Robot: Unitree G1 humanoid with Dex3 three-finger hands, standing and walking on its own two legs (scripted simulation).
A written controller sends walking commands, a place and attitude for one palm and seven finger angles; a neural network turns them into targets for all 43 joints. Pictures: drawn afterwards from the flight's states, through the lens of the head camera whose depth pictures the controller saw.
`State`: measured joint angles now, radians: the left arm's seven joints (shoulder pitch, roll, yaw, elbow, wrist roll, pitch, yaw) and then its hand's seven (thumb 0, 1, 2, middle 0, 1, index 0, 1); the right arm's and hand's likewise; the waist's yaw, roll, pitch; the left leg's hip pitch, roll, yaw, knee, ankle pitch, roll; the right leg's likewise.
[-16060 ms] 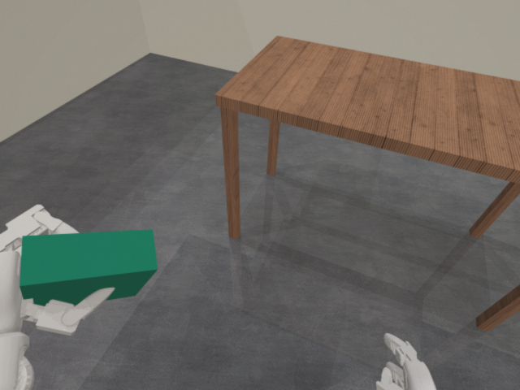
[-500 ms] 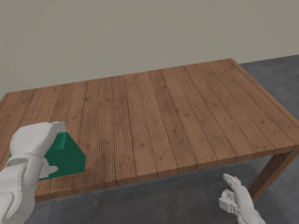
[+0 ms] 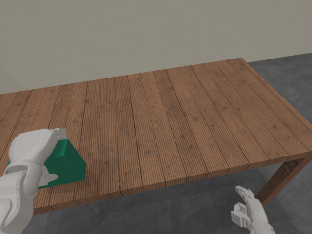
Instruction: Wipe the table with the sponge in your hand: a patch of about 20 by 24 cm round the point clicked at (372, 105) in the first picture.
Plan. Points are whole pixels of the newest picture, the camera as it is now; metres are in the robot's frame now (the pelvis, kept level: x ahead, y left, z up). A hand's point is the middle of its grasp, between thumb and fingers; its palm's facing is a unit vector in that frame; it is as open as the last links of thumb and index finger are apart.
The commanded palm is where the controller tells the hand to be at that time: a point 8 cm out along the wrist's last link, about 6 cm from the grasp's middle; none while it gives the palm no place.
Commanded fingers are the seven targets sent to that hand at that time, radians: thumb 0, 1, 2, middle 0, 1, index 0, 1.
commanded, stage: move the sponge above the wiping area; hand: left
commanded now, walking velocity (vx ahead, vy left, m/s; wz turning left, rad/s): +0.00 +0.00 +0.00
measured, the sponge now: (55, 169) +0.22 +0.31 +0.05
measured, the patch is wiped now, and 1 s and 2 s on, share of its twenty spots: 0.00 0.00 0.00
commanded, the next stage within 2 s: lower the sponge onto the table in 0.54 s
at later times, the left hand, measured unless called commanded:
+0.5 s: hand (46, 158) +0.22 +0.31 +0.10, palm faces +0.00 -0.06 -1.00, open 9.0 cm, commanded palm +0.20 +0.30 +0.17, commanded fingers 0.00 0.10 1.30 -1.20 -1.60 -1.20 -1.60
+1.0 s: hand (49, 156) +0.23 +0.30 +0.11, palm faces +0.01 -0.05 -1.00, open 9.0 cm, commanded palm +0.20 +0.30 +0.17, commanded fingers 0.00 0.10 1.30 -1.20 -1.60 -1.20 -1.60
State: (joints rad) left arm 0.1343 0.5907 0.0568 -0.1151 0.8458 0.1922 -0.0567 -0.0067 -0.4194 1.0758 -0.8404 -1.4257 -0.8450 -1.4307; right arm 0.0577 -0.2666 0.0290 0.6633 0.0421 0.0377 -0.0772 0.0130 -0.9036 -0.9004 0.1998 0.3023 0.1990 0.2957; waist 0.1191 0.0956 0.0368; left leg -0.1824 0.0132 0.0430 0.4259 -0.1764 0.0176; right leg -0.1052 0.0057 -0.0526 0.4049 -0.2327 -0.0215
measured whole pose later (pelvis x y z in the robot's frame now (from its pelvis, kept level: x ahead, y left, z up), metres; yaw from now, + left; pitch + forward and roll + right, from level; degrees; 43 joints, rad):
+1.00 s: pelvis +0.00 -0.01 +0.00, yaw +0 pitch -4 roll +0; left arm 0.13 0.58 0.04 -0.13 0.85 0.23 -0.05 -0.01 -0.42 1.08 -0.84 -1.43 -0.85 -1.43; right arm 0.05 -0.26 0.04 0.66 0.05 0.05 -0.07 0.01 -0.90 -0.90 0.20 0.30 0.20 0.30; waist 0.12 0.10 0.02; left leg -0.17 0.02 0.04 0.41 -0.17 0.01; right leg -0.10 0.01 -0.05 0.40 -0.23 -0.03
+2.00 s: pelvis +0.01 +0.00 +0.00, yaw +0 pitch -2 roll -1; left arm 0.22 0.53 0.04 -0.08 0.89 0.18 0.04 -0.01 -0.42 1.08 -0.84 -1.43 -0.84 -1.43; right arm 0.08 -0.26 0.01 0.66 0.05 0.04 -0.07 0.01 -0.90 -0.90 0.20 0.30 0.20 0.30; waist 0.12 0.09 0.00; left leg -0.22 0.02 0.04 0.47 -0.21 0.01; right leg -0.14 0.01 -0.05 0.44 -0.26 -0.02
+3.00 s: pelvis -0.01 -0.02 -0.01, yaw +1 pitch +3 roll -1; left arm -0.20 0.58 0.04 0.44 0.94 0.07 0.04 0.00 -0.52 1.20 -0.87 -1.40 -0.88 -1.42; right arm 0.18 -0.30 -0.03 0.71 0.08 0.07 -0.07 0.01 -0.90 -0.90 0.20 0.30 0.20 0.30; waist 0.07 0.09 -0.05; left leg -0.40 0.03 0.01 0.55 -0.21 0.01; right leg -0.32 0.02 -0.07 0.55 -0.28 -0.04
